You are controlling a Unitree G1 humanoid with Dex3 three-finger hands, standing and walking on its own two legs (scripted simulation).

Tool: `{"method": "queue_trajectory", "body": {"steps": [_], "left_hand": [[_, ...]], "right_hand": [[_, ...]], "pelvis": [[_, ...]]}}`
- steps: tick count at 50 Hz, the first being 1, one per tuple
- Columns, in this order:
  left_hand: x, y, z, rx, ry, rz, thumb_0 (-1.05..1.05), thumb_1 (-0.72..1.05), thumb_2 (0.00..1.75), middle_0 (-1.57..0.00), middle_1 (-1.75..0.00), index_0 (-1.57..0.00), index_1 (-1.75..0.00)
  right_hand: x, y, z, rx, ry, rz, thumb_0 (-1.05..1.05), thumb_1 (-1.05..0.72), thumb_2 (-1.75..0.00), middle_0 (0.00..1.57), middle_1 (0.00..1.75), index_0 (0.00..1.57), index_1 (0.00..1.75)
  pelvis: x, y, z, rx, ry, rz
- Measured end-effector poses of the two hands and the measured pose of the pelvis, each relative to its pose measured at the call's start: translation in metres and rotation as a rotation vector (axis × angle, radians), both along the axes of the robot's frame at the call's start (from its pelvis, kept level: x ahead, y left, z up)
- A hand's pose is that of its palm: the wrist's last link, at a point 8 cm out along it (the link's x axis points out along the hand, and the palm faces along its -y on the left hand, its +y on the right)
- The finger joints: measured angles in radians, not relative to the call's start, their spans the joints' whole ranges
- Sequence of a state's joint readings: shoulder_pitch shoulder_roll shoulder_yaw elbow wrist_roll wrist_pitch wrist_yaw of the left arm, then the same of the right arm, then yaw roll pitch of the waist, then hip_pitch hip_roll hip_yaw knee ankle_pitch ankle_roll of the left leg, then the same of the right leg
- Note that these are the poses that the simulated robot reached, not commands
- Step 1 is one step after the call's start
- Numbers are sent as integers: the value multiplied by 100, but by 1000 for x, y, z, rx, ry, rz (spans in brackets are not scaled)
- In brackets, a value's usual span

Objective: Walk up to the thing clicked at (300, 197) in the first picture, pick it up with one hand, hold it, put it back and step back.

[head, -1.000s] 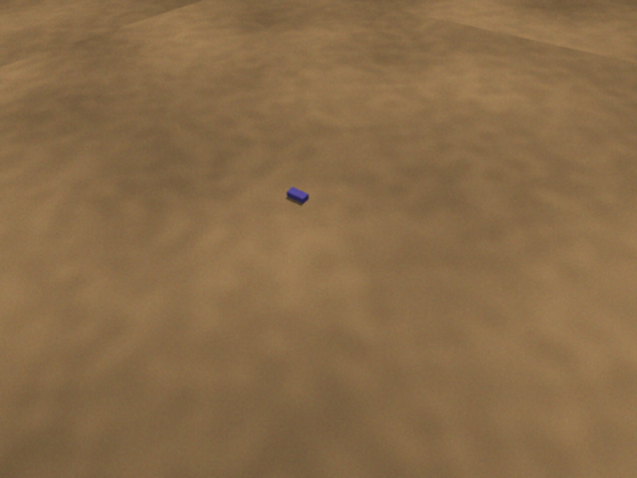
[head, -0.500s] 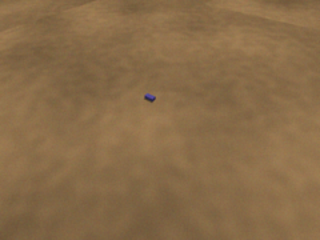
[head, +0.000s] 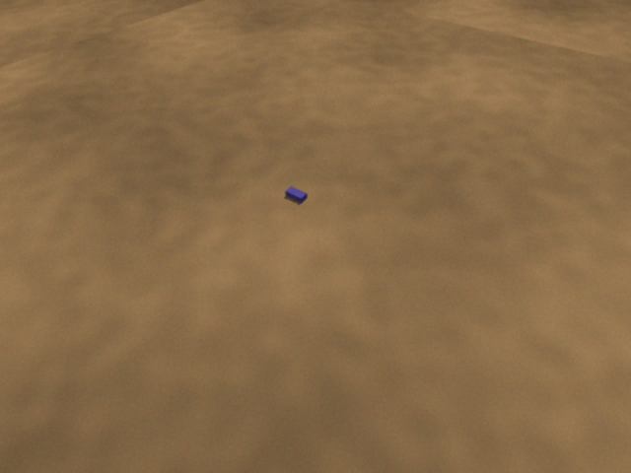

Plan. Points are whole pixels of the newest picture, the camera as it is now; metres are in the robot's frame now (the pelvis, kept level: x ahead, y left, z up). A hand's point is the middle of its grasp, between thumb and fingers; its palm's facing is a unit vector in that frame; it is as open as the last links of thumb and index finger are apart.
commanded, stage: stand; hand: left
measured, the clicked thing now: (296, 194) +1.48 +0.15 -0.77
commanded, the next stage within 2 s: walk up in 0.12 s
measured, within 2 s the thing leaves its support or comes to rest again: neither
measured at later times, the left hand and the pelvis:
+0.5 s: hand out of the picture +0.14 +0.36 -0.17, palm faces -0.20 -0.89 -0.42, open 7.4 cm; pelvis +0.07 +0.08 -0.02, yaw -11 degrees
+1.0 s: hand (176, 288) +0.48 +0.30 -0.13, palm faces -0.32 -0.83 -0.45, open 7.4 cm; pelvis +0.29 +0.07 -0.02, yaw -20 degrees
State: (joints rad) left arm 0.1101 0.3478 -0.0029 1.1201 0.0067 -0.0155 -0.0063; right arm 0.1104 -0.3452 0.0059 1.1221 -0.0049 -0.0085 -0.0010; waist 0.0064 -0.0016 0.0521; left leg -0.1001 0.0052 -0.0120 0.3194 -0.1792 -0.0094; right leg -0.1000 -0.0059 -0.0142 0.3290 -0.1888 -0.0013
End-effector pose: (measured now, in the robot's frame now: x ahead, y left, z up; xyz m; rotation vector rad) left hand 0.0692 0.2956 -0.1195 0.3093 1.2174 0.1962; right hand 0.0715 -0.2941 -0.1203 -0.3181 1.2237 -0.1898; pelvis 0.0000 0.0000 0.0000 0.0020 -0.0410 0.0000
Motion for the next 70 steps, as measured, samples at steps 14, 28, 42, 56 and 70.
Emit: {"method": "queue_trajectory", "body": {"steps": [14, 28, 42, 56, 70], "left_hand": [[-7, 29, 6, 26, 29, -32, 0, 90, 90, -21, -30, -20, -30], [128, 108, 1, 83, 43, -215, 1, 90, 90, -20, -30, -20, -30], [367, 46, 31, 116, -254, -429, 0, 90, 90, -20, -30, -20, -30], [453, 83, 5, 89, -120, -441, 0, 90, 90, -21, -30, -21, -30], [634, 106, -1, 97, -50, -539, 1, 90, 90, -21, -30, -20, -30]], "right_hand": [[19, -13, 9, -14, -107, -33, 0, -90, -90, 20, 30, 20, 30], [18, 40, 20, -65, -112, -220, 0, -90, -90, 20, 30, 20, 30], [52, 57, -39, 46, 20, -370, 0, -90, -90, 20, 30, 20, 30], [237, 48, -2, -38, -124, -322, 0, -90, -90, 20, 30, 20, 30], [314, 121, 17, -63, -69, -487, 0, -90, -90, 20, 30, 20, 30]], "pelvis": [[12, 18, -6, -16, 26, -85], [94, 81, -13, 3, 16, -213], [217, 65, -34, -15, -10, -314], [356, 93, -31, -53, 12, -392], [496, 130, -18, -3, 13, -479]]}}
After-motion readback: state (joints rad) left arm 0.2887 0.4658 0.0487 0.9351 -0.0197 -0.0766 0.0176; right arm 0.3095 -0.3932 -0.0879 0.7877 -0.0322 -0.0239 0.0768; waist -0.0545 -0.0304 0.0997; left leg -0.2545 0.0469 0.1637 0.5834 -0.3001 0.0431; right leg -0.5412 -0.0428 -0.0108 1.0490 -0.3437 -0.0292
